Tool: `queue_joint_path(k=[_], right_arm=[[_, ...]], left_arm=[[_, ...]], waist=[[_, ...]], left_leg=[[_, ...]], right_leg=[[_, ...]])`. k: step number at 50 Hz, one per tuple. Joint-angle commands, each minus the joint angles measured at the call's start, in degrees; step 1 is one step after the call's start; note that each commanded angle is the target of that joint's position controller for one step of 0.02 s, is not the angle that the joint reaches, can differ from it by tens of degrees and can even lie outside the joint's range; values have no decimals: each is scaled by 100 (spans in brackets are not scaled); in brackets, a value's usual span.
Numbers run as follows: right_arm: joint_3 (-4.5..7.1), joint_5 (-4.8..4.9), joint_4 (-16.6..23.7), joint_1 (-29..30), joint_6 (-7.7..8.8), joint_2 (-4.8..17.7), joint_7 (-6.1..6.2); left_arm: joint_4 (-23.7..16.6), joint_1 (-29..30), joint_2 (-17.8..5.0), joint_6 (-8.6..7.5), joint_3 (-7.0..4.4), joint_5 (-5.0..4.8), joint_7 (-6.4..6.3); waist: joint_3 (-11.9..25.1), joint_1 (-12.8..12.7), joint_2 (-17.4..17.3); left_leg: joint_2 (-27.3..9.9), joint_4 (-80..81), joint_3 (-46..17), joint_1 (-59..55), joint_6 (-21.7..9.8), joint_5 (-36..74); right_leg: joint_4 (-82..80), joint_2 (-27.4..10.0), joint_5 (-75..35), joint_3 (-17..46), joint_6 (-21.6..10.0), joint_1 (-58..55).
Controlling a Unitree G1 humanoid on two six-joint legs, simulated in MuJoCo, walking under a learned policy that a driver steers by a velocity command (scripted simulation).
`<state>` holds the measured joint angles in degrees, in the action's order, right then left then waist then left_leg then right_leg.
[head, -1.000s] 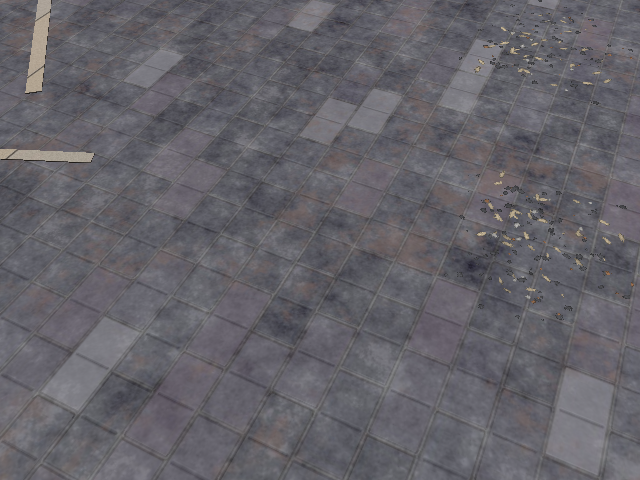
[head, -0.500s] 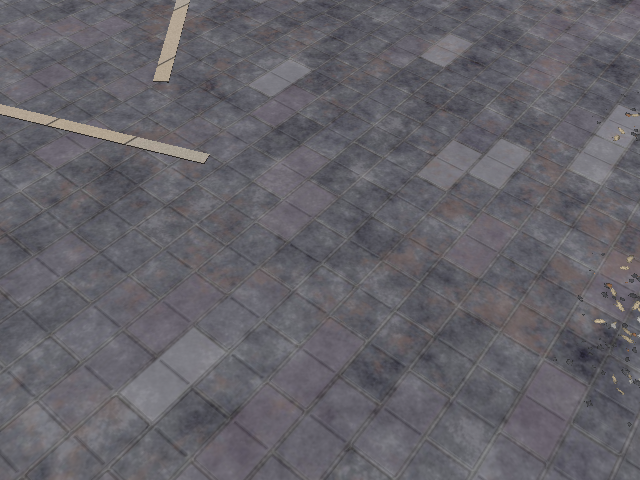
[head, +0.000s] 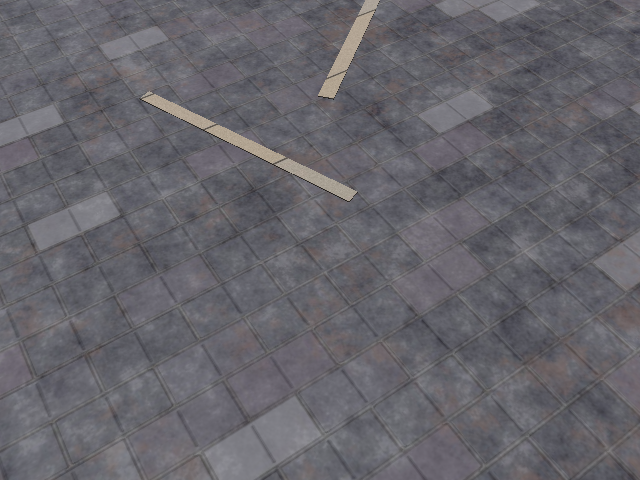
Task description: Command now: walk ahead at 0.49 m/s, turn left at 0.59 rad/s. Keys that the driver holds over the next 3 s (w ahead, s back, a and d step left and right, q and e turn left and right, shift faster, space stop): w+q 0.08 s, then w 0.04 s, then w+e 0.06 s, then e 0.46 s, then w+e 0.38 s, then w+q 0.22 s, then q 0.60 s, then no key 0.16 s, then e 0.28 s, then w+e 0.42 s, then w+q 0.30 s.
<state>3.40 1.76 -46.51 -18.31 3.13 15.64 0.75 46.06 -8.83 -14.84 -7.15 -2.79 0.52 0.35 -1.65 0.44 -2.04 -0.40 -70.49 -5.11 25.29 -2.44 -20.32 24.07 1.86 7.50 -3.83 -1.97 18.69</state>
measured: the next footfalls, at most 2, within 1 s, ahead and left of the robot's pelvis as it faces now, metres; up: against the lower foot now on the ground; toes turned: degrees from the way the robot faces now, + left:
left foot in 0.34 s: +0.34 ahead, +0.18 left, +0.00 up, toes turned +5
right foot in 0.80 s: +0.27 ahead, -0.06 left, +0.00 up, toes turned -15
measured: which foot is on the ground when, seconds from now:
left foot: up 0.00-0.32, down 0.34-0.78, up 0.80-1.00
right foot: down 0.00-0.34, up 0.36-0.78, down 0.80-1.00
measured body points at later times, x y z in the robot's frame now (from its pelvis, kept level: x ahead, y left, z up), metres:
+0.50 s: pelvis +0.21 +0.07 +0.00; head +0.26 +0.08 +0.44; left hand +0.28 +0.35 -0.14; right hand +0.39 -0.18 -0.09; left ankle +0.30 +0.17 -0.74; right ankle +0.15 -0.09 -0.65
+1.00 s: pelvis +0.30 +0.01 +0.02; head +0.31 -0.03 +0.46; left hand +0.41 +0.27 -0.09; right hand +0.40 -0.30 -0.09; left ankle +0.45 +0.16 -0.66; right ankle +0.23 -0.05 -0.74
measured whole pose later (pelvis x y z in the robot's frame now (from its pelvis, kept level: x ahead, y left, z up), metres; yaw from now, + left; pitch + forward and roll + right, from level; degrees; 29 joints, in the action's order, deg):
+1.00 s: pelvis +0.30 +0.01 +0.02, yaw -18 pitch +3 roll +3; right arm 5.3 -0.2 -45.1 -4.6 4.9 17.3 -0.3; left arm 44.9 -23.8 -13.6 -2.6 -3.2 -0.7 -0.7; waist 1.1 -2.4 -1.8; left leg -2.2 -49.6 -1.9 36.0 0.4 -5.9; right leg 19.5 0.7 14.1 3.2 -3.7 8.2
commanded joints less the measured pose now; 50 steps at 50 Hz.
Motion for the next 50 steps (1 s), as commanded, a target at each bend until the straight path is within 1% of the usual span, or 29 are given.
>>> queue_joint_path(k=[1, 5, 7, 10, 12, 14, 16, 17, 18, 19, 20, 21, 22, 23, 24, 25, 27, 32, 35, 37, 38, 39, 40, 41, 42, 43, 45, 47, 50], right_arm=[[82, 27, 480, -169, -29, 194, -30], [45, -63, 826, 346, -86, 153, -34], [-4, -72, 891, 584, -22, 90, -82], [-82, -126, 1071, 1294, 100, 32, -191], [-90, -129, 1217, 1691, 166, 54, -249], [-22, -120, 1289, 1662, 220, 248, -280], [150, -222, 988, 763, 256, 604, -231], [279, -318, 851, 133, 258, 1011, -158], [328, -522, 892, -353, 177, 1421, -57], [261, -483, 1017, -394, 84, 1316, -70], [250, -349, 1035, -196, 13, 1102, -106], [176, -245, 1029, 188, 13, 854, -101], [99, -200, 991, 531, 22, 591, -92], [52, -213, 983, 865, 28, 425, -83], [88, -293, 949, 1071, 37, 498, -77], [112, -356, 933, 1203, 58, 536, -58], [151, -374, 868, 1315, 84, 613, 3], [237, -249, 693, 1355, -32, 835, 157], [321, -72, 574, 1281, -72, 1041, 100], [331, 20, 513, 1382, -102, 1052, 72], [298, 18, 468, 1357, -125, 907, 68], [235, -36, 435, 1347, -155, 634, 46], [120, -156, 565, 1509, -153, 193, -22], [156, -112, 885, 1788, -29, 324, -48], [240, 26, 952, 2136, 104, 720, -87], [302, 35, 898, 2018, 194, 896, -109], [330, -227, 642, 1795, 269, 854, -55], [298, -236, 585, 1869, 300, 648, -88], [225, -186, 621, 2108, 311, 400, -133]], left_arm=[[-116, -196, -490, -79, -138, -2, 25], [74, -376, -784, -111, -249, -33, 30], [177, -532, -833, -79, -248, -42, 42], [261, -640, -908, 33, -210, -165, 51], [381, -947, -1039, 125, -208, -207, 48], [470, -1035, -1143, 211, -213, -233, 32], [450, -865, -1085, 257, -177, -257, -1], [377, -919, -831, 219, -84, -164, -15], [280, -1361, -228, 166, 114, 22, 12], [406, -1968, -283, 174, 125, -115, 3], [363, -1680, -838, 246, -49, -291, -13], [228, -1207, -826, 337, -78, -315, -58], [233, -1043, -715, 459, -96, -238, -116], [261, -1119, -654, 614, -128, -196, -162], [240, -1220, -525, 736, -120, -176, -185], [184, -1244, -433, 815, -123, -160, -210], [6, -1070, -380, 897, -142, -126, -235], [-423, -455, -453, 991, -166, -92, -84], [-566, -357, -564, 1005, -229, -113, 34], [-481, -585, -561, 967, -274, -104, 90], [-297, -914, -593, 945, -323, -103, 80], [-62, -1417, -713, 915, -405, -145, 38], [-18, -1873, -1236, 853, -529, -143, -48], [-320, -1706, -1720, 654, -539, -75, 16], [-431, -1393, -1397, 485, -466, -10, 42], [-505, -1060, -1150, 378, -372, -53, 15], [-575, -826, -885, 370, -287, -160, -52], [-568, -1065, -831, 346, -264, -117, -120], [-509, -1428, -895, 325, -300, -141, -186]], waist=[[275, -11, 628], [70, -53, 426], [67, -127, 371], [-178, -282, 361], [-191, -435, 482], [10, -310, 704], [559, 221, 719], [1091, 454, 475], [1976, 421, -904], [2937, 341, -1407], [2702, 405, -938], [1964, 273, -653], [1441, 112, -422], [1140, -106, -497], [977, -255, -574], [880, -336, -575], [757, -360, -551], [763, -184, -565], [752, -140, -617], [627, -313, -458], [591, -401, -265], [456, -523, 219], [198, -574, 1779], [-53, -505, 1980], [-240, -541, 1368], [-335, -288, 1253], [-103, -122, 911], [121, -139, 726], [184, -252, 716]], left_leg=[[-697, 32, -155, 1050, 12, 329], [-818, 831, -175, 1565, 94, 954], [-753, 1581, -133, 1485, 67, 1501], [-587, 2836, 428, 1045, 69, 2035], [-371, 3343, 598, 785, 112, 2015], [-194, 3793, 541, 461, 28, 1846], [66, 4487, 672, -949, -166, 2500], [-474, 4296, 306, -2220, -365, 4267], [-2197, 3756, -1299, -4283, -1111, 6758], [-2875, 3889, -2185, -4577, -1697, 7260], [-2573, 4210, -1752, -3989, -1682, 6102], [-2248, 4404, -1232, -3398, -1437, 5144], [-1985, 4677, -825, -2660, -1250, 4427], [-1790, 4968, -419, -1886, -1123, 3940], [-1701, 5233, -135, -1251, -1109, 3626], [-1696, 5399, 63, -944, -1153, 3411], [-1769, 5576, 334, -745, -1196, 3085], [-1928, 5661, 689, -910, -1122, 2015], [-2059, 5789, 589, -986, -924, 204], [-1952, 5604, 715, -812, -676, -792], [-1753, 5254, 897, -576, -505, -1166], [-1392, 4275, 1273, -157, -239, -1456], [-703, 1789, 1855, 1324, 243, -1703], [52, 851, 766, 2810, 302, -1735], [-222, 608, 199, 3063, 146, -1045], [-354, 818, 119, 3060, 51, -243], [-463, 1340, 132, 2529, 164, 684], [-304, 1768, 237, 2127, 267, 1392], [-108, 2727, 261, 1787, 357, 2018]], right_leg=[[-1516, -1634, -153, 1502, -977, -973], [-1749, -1748, -794, 856, -1133, -1006], [-1751, -1619, -963, 556, -1102, -1094], [-1593, -1360, -1222, 254, -983, -960], [-1278, -1420, -1866, 359, -900, -1158], [-785, -1526, -2313, 530, -705, -1541], [256, -1213, -2739, 473, -372, -1459], [1279, -819, -1791, 253, -67, -795], [3327, -178, 1712, 17, 351, 1092], [4629, 9, 3479, 974, 437, 1494], [5091, -216, 3201, 1078, 473, 1746], [5031, -445, 2873, 842, 473, 2128], [4796, -624, 2488, 764, 537, 2075], [4565, -721, 2216, 728, 601, 1623], [4465, -661, 1922, 568, 654, 1178], [4342, -626, 1776, 489, 675, 985], [3906, -652, 1500, 451, 638, 924], [2686, -696, 936, 299, 406, 577], [2095, -638, 1190, 94, 115, 281], [1264, -470, 1061, -205, -145, -270], [946, -265, 1135, -355, -291, -727], [426, -248, 1489, -58, -532, -1194], [-373, -1585, 1820, 2101, -1110, -1777], [-1359, -2326, 3257, 4538, -1983, -1756], [-1748, -2331, 3493, 4406, -1894, -1623], [-1663, -2155, 2975, 3868, -1588, -1593], [-1467, -1699, 1713, 2882, -1173, -1533], [-1436, -1436, 666, 2372, -1055, -1616], [-1332, -1230, -77, 1957, -945, -1686]])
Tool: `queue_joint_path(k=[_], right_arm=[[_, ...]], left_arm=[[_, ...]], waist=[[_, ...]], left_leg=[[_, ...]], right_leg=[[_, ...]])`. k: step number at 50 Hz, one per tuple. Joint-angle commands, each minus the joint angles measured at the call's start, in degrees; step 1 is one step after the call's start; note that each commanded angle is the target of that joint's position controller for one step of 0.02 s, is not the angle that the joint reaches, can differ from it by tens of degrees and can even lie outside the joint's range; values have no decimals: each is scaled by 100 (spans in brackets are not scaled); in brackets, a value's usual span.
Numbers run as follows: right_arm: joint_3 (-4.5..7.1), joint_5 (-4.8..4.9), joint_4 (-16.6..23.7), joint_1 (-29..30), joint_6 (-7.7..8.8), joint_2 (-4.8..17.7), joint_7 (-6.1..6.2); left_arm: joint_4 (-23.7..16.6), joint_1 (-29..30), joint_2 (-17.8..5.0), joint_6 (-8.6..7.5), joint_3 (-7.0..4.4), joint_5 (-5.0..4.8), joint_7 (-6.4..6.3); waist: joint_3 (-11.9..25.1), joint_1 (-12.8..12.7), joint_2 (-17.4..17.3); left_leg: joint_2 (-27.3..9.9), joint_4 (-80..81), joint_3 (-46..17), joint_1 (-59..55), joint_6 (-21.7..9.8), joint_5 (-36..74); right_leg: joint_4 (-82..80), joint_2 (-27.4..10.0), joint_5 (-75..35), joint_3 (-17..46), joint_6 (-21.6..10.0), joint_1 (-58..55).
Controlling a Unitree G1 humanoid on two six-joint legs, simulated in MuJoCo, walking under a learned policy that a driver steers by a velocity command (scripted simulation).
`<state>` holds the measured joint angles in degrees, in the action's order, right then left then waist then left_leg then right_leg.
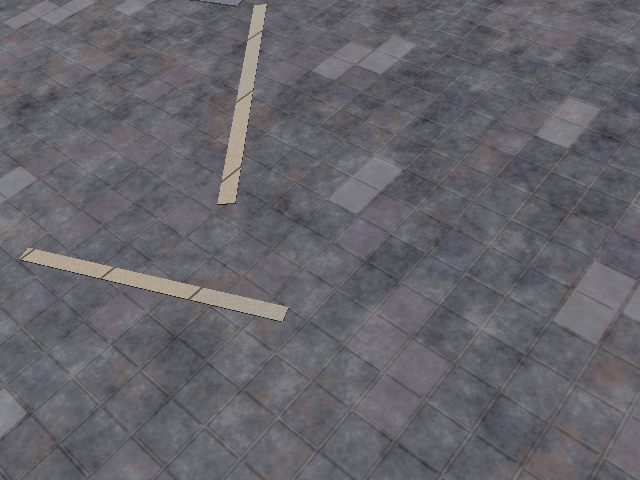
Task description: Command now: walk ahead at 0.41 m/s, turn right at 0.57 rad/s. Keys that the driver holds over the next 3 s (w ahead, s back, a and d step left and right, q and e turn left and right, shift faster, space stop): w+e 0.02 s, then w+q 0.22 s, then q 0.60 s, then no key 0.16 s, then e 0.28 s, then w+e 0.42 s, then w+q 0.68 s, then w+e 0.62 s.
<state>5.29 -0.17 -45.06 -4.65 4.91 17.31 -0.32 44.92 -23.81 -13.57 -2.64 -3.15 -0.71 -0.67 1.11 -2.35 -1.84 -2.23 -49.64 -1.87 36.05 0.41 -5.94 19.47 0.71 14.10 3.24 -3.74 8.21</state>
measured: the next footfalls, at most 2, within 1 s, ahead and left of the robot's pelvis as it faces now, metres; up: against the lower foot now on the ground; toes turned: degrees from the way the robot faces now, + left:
left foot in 0.30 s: +0.32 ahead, +0.14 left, +0.00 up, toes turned +1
right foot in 0.80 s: +0.46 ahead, -0.04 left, +0.00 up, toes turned +23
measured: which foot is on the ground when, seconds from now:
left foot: up 0.00-0.28, down 0.30-0.80, up 0.82-1.00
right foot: down 0.00-0.30, up 0.32-0.78, down 0.80-1.00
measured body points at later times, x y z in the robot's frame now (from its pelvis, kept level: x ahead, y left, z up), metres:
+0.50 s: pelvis +0.24 +0.06 -0.01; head +0.29 +0.08 +0.43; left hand +0.36 +0.34 -0.12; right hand +0.38 -0.20 -0.12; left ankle +0.28 +0.14 -0.75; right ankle +0.24 -0.09 -0.67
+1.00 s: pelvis +0.34 +0.04 -0.01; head +0.39 +0.03 +0.44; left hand +0.38 +0.35 -0.09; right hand +0.59 -0.18 -0.12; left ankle +0.26 +0.16 -0.68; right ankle +0.42 -0.06 -0.75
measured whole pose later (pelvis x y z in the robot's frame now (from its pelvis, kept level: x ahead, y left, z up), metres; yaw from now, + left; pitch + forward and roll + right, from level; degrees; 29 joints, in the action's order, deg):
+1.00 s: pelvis +0.34 +0.04 -0.01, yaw +22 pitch +2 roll +1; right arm 4.8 1.0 -40.3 -8.9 -3.2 19.4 1.6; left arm 37.6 -9.4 -14.4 -0.9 -3.0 1.0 -1.5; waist -2.5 -0.7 -2.0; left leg 3.2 -61.3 -5.4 28.3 5.2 -27.3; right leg 26.1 -0.9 10.2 1.0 -0.6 18.0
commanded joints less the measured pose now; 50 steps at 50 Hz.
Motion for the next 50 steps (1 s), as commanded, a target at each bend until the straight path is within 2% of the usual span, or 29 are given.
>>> queue_joint_path(k=[1, 4, 9, 11, 13, 14, 15, 16, 17, 18, 19, 20, 22, 24, 27, 30, 33, 35, 37, 38, 39, 40, 41, 42, 43, 44, 45, 47, 50], right_arm=[[13, 29, 510, 863, 136, 183, -49], [-77, 88, 530, 1122, 148, 81, -164], [-157, 153, 704, 1497, 199, 168, -321], [-149, 156, 693, 1314, 210, 252, -373], [-31, 106, 494, 527, 189, 496, -352], [70, 53, 250, -320, 172, 684, -317], [132, -24, 103, -1224, 160, 996, -269], [211, -69, 52, -1516, 142, 1464, -277], [101, 91, 40, -1459, 92, 976, -269], [53, 117, 172, -1003, 46, 820, -217], [19, 107, 286, -693, 8, 721, -183], [5, 106, 352, -502, -25, 678, -158], [-7, 31, 397, -430, -53, 673, -111], [28, 33, 407, -394, -68, 749, -82], [92, 88, 410, -449, -191, 925, 14], [101, 173, 416, -541, -359, 918, 112], [112, 167, 451, -631, -495, 925, 181], [117, 149, 505, -648, -561, 927, 193], [105, 163, 600, -553, -602, 883, 200], [87, 195, 673, -399, -621, 836, 212], [43, 192, 745, -393, -632, 698, 228], [-55, 85, 802, -693, -626, 371, 220], [-44, 119, 921, -983, -586, 397, 216], [77, 40, 802, -1215, -546, 893, 184], [169, 96, 691, -1110, -584, 1101, 173], [180, 121, 599, -1064, -674, 1010, 206], [157, 112, 628, -967, -746, 898, 230], [51, 133, 704, -863, -798, 544, 205], [-63, 96, 825, -639, -774, 302, 183]], left_arm=[[-378, -18, -1032, -119, -273, -24, -97], [-258, -232, -980, -128, -265, -13, -104], [-67, -443, -1061, -99, -290, -18, -73], [-45, -330, -1127, -75, -307, -24, -81], [-86, -72, -1212, -37, -315, 19, -105], [-124, 20, -1171, -14, -283, 43, -126], [-280, 40, -1050, -39, -215, 161, -158], [-404, -651, -392, -153, -22, 214, -85], [-284, -499, -882, -272, -82, 128, -47], [-457, 93, -1073, -333, -131, -23, -8], [-546, 510, -1087, -369, -119, 12, -36], [-644, 793, -1100, -353, -157, 117, -86], [-747, 685, -964, -216, -170, 154, -140], [-772, 542, -744, -83, -122, 147, -191], [-894, 839, -685, 20, -108, 189, -253], [-1028, 1319, -665, 83, -102, 159, -240], [-1191, 1796, -682, 74, -102, 108, -184], [-1251, 1918, -747, 17, -130, 83, -139], [-1238, 1789, -821, -65, -178, 64, -99], [-1181, 1593, -826, -109, -202, 55, -83], [-1130, 1412, -946, -147, -246, 80, -87], [-1202, 1307, -1321, -125, -322, 176, -144], [-1129, 1256, -1486, -34, -362, 379, -122], [-1178, 1197, -1182, -21, -316, 284, -115], [-1225, 1298, -909, -16, -231, 235, -124], [-1234, 1470, -817, 10, -199, 203, -113], [-1212, 1575, -817, 38, -187, 147, -110], [-1144, 1626, -900, 94, -189, 169, -97], [-1071, 1623, -941, 156, -210, 158, -102]], waist=[[-135, -25, 774], [-288, -230, 993], [-667, -407, 927], [-606, -266, 971], [-57, 191, 1015], [496, 605, 854], [1238, 905, 274], [2060, 431, -1522], [2288, 642, -1025], [1416, 626, -672], [939, 543, -17], [567, 430, 297], [470, 134, 94], [492, -1, -112], [640, 35, -184], [656, 183, -275], [504, 350, -404], [459, 386, -517], [457, 290, -644], [439, 120, -676], [497, 68, -598], [877, 239, 317], [776, 466, 1819], [900, 388, 1560], [752, 324, 1067], [595, 365, 714], [473, 355, 686], [354, 369, 846], [539, 267, 1186]], left_leg=[[131, 947, -58, 582, 92, 711], [94, 1590, 90, 323, 104, 1043], [3, 1949, 275, 581, -223, 580], [73, 2031, 385, 237, -431, 286], [469, 2109, 684, -991, -689, 164], [615, 2243, 730, -2175, -863, 586], [-281, 1999, -440, -3994, -1224, 1769], [-1838, 2324, -3351, -5931, -2398, 2382], [-1839, 2711, -3760, -5928, -2375, 2459], [-1600, 2689, -2770, -5191, -2117, 2804], [-1320, 2716, -2126, -4385, -1907, 3262], [-1134, 2852, -1823, -3669, -1822, 3535], [-884, 3121, -1555, -2876, -1788, 3575], [-769, 3180, -1329, -2480, -1802, 3817], [-632, 3105, -1265, -2256, -1662, 3549], [-454, 3010, -1400, -2191, -1372, 2425], [-431, 2905, -1820, -2318, -1282, 1340], [-453, 2705, -2142, -2482, -1263, 1183], [-415, 2435, -2460, -2645, -1166, 1321], [-276, 2235, -2497, -2618, -1029, 1286], [-57, 1945, -2417, -2349, -802, 830], [380, 873, -1821, -1712, -484, -893], [1160, -125, -890, -403, -136, -3359], [741, -1387, -799, -140, 135, -3417], [627, -1908, -770, -110, 271, -3019], [564, -2101, -704, -116, 391, -2698], [527, -2159, -693, -86, 457, -2437], [558, -1772, -402, -435, 523, -2118], [435, -603, -139, -924, 547, -2045]], right_leg=[[-858, -1072, -767, 1195, -744, -582], [-921, -1114, -852, 932, -704, -630], [-760, -1485, -1351, 832, -709, -1215], [-560, -1563, -2151, 666, -604, -1340], [418, -1330, -4633, 251, -393, -1363], [1483, -1030, -5420, -31, -192, -1101], [3089, -790, -3937, -143, 81, 174], [5469, 404, 1033, -170, 594, 2427], [6204, 277, 1918, 537, 605, 2794], [6152, -19, 1624, 481, 591, 3125], [5860, -243, 1321, 352, 590, 3034], [5539, -336, 1129, 233, 639, 2942], [5028, -422, 901, 243, 681, 2453], [4441, -383, 809, 157, 776, 2293], [3641, -230, 264, 98, 883, 2220], [2941, -101, -366, 172, 923, 2111], [2295, 22, -351, 286, 920, 2120], [1885, 134, -82, 333, 877, 1985], [1241, 198, -15, 345, 772, 1626], [556, 176, -474, 284, 671, 1226], [34, -162, -1270, 381, 513, 552], [194, -1394, -2670, 1305, 23, -421], [179, -2398, -4128, 2698, -1050, -846], [203, -2691, -4126, 2952, -1397, -814], [312, -2309, -3906, 2267, -1232, -614], [350, -1888, -3534, 1700, -979, -414], [311, -1722, -3267, 1462, -881, -242], [168, -1369, -3246, 902, -830, 132], [174, -1314, -3209, 645, -902, 15]])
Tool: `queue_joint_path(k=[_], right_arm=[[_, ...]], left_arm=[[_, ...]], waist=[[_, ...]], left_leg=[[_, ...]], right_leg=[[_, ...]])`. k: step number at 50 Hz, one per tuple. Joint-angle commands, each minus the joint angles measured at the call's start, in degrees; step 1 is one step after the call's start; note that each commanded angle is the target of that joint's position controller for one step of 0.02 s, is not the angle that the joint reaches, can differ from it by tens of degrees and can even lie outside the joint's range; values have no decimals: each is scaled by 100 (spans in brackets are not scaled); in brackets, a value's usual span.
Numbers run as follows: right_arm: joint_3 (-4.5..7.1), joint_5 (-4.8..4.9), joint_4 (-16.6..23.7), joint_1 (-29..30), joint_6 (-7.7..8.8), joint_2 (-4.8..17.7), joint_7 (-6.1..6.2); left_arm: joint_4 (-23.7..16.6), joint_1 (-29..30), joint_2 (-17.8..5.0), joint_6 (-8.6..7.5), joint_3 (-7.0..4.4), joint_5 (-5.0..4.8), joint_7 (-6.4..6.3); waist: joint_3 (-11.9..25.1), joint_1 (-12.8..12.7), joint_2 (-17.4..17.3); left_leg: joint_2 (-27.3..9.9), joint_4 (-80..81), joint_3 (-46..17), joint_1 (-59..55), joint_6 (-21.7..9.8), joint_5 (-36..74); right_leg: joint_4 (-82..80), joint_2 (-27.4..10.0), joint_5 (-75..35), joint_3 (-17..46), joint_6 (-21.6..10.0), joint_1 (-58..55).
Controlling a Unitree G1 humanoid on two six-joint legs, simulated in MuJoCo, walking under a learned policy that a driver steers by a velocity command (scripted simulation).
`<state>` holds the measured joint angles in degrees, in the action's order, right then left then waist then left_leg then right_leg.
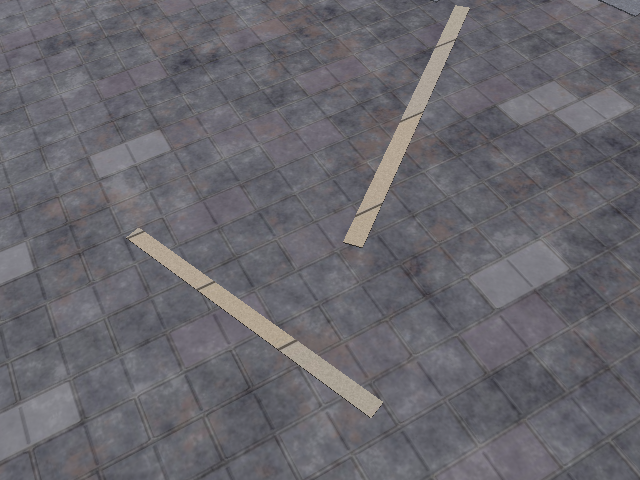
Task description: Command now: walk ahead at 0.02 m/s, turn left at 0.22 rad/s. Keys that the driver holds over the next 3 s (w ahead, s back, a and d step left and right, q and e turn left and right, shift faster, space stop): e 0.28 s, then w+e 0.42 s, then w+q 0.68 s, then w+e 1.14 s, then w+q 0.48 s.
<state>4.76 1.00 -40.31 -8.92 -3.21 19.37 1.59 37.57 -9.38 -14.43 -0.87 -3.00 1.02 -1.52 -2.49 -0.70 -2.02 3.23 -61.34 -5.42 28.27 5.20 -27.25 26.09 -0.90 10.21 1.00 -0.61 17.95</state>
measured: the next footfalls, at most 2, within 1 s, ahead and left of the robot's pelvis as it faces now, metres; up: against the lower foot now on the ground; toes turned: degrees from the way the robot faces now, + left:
left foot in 0.14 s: +0.04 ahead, +0.15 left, +0.00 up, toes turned -4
right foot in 0.52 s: +0.03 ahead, -0.12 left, +0.00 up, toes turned -15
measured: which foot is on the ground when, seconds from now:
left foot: up 0.00-0.12, down 0.14-0.50, up 0.52-0.98, down 1.00-1.00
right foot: down 0.00-0.16, up 0.18-0.50, down 0.52-1.00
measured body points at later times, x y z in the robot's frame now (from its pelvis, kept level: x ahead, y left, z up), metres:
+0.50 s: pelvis +0.02 -0.01 -0.01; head +0.03 -0.03 +0.44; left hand +0.21 +0.24 -0.09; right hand +0.07 -0.31 -0.12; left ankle +0.00 +0.15 -0.74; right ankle -0.01 -0.10 -0.74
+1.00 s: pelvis +0.24 -0.07 -0.03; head +0.27 -0.09 +0.42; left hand +0.34 +0.21 -0.14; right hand +0.38 -0.37 -0.11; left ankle +0.40 -0.03 -0.74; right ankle -0.01 -0.10 -0.73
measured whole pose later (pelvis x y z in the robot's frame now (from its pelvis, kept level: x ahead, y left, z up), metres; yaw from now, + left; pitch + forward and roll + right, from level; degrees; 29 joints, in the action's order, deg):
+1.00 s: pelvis +0.24 -0.07 -0.03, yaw -17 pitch +3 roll +1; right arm 2.4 1.0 -40.2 -2.2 5.5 15.8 -3.8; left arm 44.4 -24.2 -18.1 -2.2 -3.4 -0.1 -1.4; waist -1.4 -3.0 0.2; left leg 2.5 -29.0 3.4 29.7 -4.7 -2.0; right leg 22.4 1.2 28.8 1.9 -2.8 -7.2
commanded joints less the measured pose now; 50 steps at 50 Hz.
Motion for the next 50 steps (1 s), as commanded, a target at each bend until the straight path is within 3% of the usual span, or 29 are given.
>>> queue_joint_path(k=[1, 3, 5, 6, 7, 8, 9, 10, 11, 14, 17, 20, 23, 24, 25, 26, 27, 28, 29, 30, 31, 33, 38, 41, 45, 47, 48, 49, 50], right_arm=[[-63, -62, 373, -131, 49, -2, -26], [-99, -92, 332, -98, 64, -75, -57], [-60, -103, 188, -339, 89, -25, -91], [-21, -117, 175, -367, 102, 114, -96], [38, -166, 228, -475, 111, 431, -55], [135, -258, 282, -618, 78, 909, 26], [154, -280, 143, -424, 71, 861, -9], [104, -301, 323, -67, 136, 626, -21], [111, -298, 302, -53, 190, 580, 16], [64, -134, 251, 119, 324, 402, 66], [102, -54, 146, -107, 308, 381, 93], [178, -28, 104, -168, 367, 608, 47], [228, 101, 48, -56, 454, 765, -88], [205, 115, 32, 7, 471, 673, -119], [132, 56, 10, -36, 499, 422, -146], [-1, -114, 160, 186, 548, 6, -187], [-37, -118, 692, 718, 696, -71, -188], [54, 59, 673, 867, 835, 354, -231], [98, 126, 601, 744, 924, 510, -292], [113, 29, 432, 541, 962, 512, -296], [130, -106, 371, 501, 985, 533, -289], [117, -171, 301, 473, 983, 408, -314], [-75, -84, 291, 968, 941, 1, -373], [-135, 11, 423, 1420, 939, -14, -454], [-139, 38, 527, 1539, 986, 110, -572], [-72, 18, 450, 1158, 978, 267, -584], [4, 10, 349, 717, 949, 408, -553], [112, 7, 151, -92, 911, 586, -503], [188, 5, 15, -1019, 860, 816, -440]], left_arm=[[-298, 178, -828, -13, -208, -32, -7], [-186, 61, -775, -11, -168, -78, 55], [-121, 78, -847, 1, -154, -163, 112], [-58, -110, -874, -8, -151, -206, 120], [-25, -285, -861, -51, -130, -165, 146], [-122, -361, -576, -113, -38, -17, 210], [-288, -120, -548, -124, -45, -132, 166], [-227, 58, -944, -83, -156, -160, 110], [-229, 135, -1042, -23, -242, -191, 69], [-51, -409, -813, 218, -287, -198, -30], [-257, -34, -573, 236, -178, -229, 68], [-452, 175, -546, 177, -126, -231, 228], [-296, -347, -664, 103, -185, -238, 312], [-90, -786, -675, 88, -218, -232, 310], [123, -1331, -827, 78, -308, -251, 270], [203, -1972, -1296, 50, -464, -283, 195], [7, -2103, -2000, -98, -556, -211, 257], [-72, -1894, -1500, -237, -417, -145, 293], [-123, -1600, -1189, -318, -306, -125, 282], [-203, -1354, -1053, -342, -257, -151, 263], [-239, -1160, -1000, -318, -223, -184, 234], [-288, -1128, -1039, -293, -212, -146, 150], [-65, -1360, -1061, -290, -221, -156, 11], [146, -1609, -1106, -318, -228, -174, 33], [353, -1623, -1143, -296, -250, -193, 52], [374, -1505, -1246, -257, -277, -159, 22], [372, -1458, -1307, -217, -291, -130, 1], [348, -1351, -1293, -164, -267, -110, -20], [238, -1372, -1189, -167, -201, -22, -52]], waist=[[971, 68, 1250], [983, -9, 1358], [792, 170, 1323], [674, 181, 1250], [779, 146, 968], [974, 1, -239], [787, 26, -1337], [413, 175, -1053], [292, 239, -1044], [255, 38, -704], [333, 319, -740], [267, 403, -781], [223, 77, -610], [266, -126, -465], [397, -318, -119], [491, -563, 1176], [417, -585, 2237], [212, -614, 1403], [-60, -389, 1220], [-149, -215, 814], [-170, -123, 689], [-27, -48, 733], [-49, -262, 828], [-271, -473, 826], [-423, -423, 792], [-45, -194, 874], [343, 35, 942], [853, 480, 826], [1490, 852, 489]], left_leg=[[-211, 1090, 254, -500, 30, 113], [-253, 2066, 357, -1044, -33, 363], [-111, 3479, 577, -1750, -199, 1398], [-90, 4074, 552, -2142, -366, 1841], [-579, 3993, 90, -2767, -587, 2281], [-1626, 3820, -764, -3221, -1026, 3433], [-2138, 4177, -1123, -2069, -1716, 2614], [-2074, 4407, -1116, -1737, -1862, 2313], [-2090, 4402, -1102, -1826, -1879, 2606], [-2065, 4217, -583, -2008, -1847, 3851], [-1927, 4661, -359, -2310, -1700, 1326], [-1971, 4848, -228, -2149, -1616, 525], [-1968, 4624, 74, -1645, -1508, 287], [-1840, 4259, 297, -1287, -1391, 193], [-1592, 3500, 629, -806, -1175, 117], [-1071, 1350, 1331, 286, -678, 17], [-57, -133, 810, 2244, -443, -848], [-467, -754, 113, 2650, -568, -630], [-663, -653, 44, 2636, -717, 25], [-808, -433, 84, 2430, -723, 549], [-860, -16, 109, 2206, -663, 950], [-733, 453, 273, 1673, -490, 1620], [-491, 2298, 540, 971, -229, 3035], [-504, 2810, 621, 806, -363, 3395], [-501, 3204, 662, 957, -787, 3006], [-238, 3192, 855, 379, -1017, 2585], [-12, 3118, 1013, -207, -1157, 2362], [197, 3240, 1143, -1285, -1334, 2458], [-422, 3015, 224, -3070, -1628, 2496]], right_leg=[[-469, -1128, -2733, 860, -1217, -878], [-460, -1083, -2291, 967, -1207, -781], [-352, -939, -1568, 1027, -1066, -442], [-322, -833, -1179, 1079, -852, -184], [-201, -728, -513, 1113, -496, 282], [634, -187, 776, 661, -103, 847], [942, 91, 1721, 29, 119, 797], [1745, 39, 1895, 26, 244, 756], [2504, 106, 2057, 11, 279, 1160], [3712, 24, 2077, 302, 470, 1544], [2950, -198, 1397, -60, 423, 1657], [1868, -206, 1486, -301, 163, 1048], [761, -19, 919, -643, -162, -36], [417, 174, 681, -812, -246, -684], [256, 278, 773, -703, -381, -1481], [-364, -770, 1015, 975, -803, -2318], [-1410, -1985, 2153, 4185, -1990, -2709], [-1672, -2149, 2546, 4255, -2110, -2578], [-1614, -1936, 2283, 3696, -1874, -2332], [-1509, -1638, 1726, 3077, -1638, -2119], [-1503, -1424, 1027, 2618, -1476, -1934], [-1582, -1090, -24, 1990, -1333, -1692], [-1600, -732, -945, 971, -1057, -1364], [-1734, -917, -770, 885, -1046, -1380], [-1549, -1255, -1505, 710, -967, -2082], [-971, -1232, -3439, 468, -834, -2411], [-358, -1160, -4691, 321, -759, -2536], [724, -943, -5459, 42, -599, -2331], [2219, -833, -4336, -26, -408, -1095]])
